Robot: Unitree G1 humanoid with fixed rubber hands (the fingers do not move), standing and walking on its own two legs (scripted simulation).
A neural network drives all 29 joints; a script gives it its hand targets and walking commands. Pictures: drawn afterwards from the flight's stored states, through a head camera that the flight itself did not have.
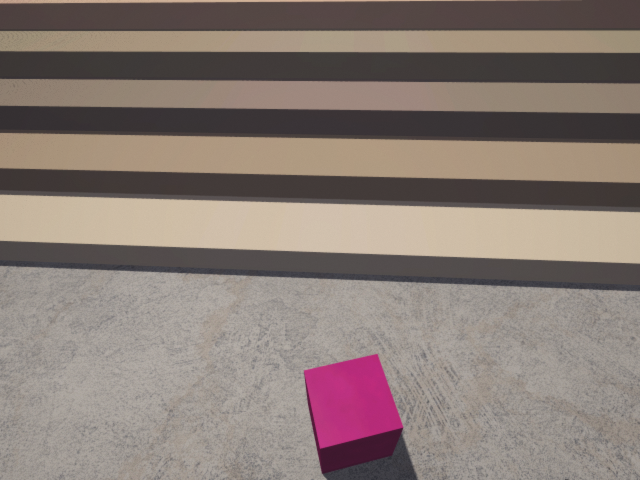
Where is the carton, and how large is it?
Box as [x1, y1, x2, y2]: [304, 354, 403, 473]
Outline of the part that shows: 377,354 304,370 308,406 322,473 391,455 403,427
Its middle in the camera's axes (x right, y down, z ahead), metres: +0.08 +0.48 +1.09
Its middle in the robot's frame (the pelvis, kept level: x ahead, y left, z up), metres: +0.44 -0.04 -0.66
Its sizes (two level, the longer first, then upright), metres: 0.210 0.200 0.250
